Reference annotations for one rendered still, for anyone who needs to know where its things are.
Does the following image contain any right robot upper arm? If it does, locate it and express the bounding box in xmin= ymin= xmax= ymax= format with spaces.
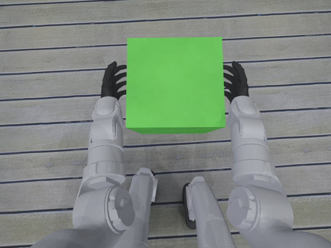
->
xmin=226 ymin=184 xmax=331 ymax=248

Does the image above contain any robot left hand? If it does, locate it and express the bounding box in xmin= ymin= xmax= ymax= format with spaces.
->
xmin=101 ymin=61 xmax=127 ymax=100

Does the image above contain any left robot upper arm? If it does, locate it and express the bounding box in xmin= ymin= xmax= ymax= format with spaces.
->
xmin=29 ymin=185 xmax=135 ymax=248

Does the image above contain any right robot foot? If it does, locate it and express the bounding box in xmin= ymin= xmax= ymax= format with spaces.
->
xmin=183 ymin=183 xmax=196 ymax=229

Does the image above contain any robot left forearm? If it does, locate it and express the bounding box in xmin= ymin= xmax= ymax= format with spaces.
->
xmin=72 ymin=97 xmax=126 ymax=222

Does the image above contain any left robot thigh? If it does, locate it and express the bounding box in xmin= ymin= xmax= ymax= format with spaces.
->
xmin=114 ymin=173 xmax=158 ymax=248

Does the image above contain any carton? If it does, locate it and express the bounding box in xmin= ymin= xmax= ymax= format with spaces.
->
xmin=126 ymin=37 xmax=225 ymax=134

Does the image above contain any robot right forearm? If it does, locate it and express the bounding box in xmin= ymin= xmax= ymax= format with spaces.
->
xmin=227 ymin=96 xmax=294 ymax=218

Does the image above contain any robot right hand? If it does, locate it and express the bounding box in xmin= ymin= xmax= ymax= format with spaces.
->
xmin=223 ymin=61 xmax=249 ymax=104

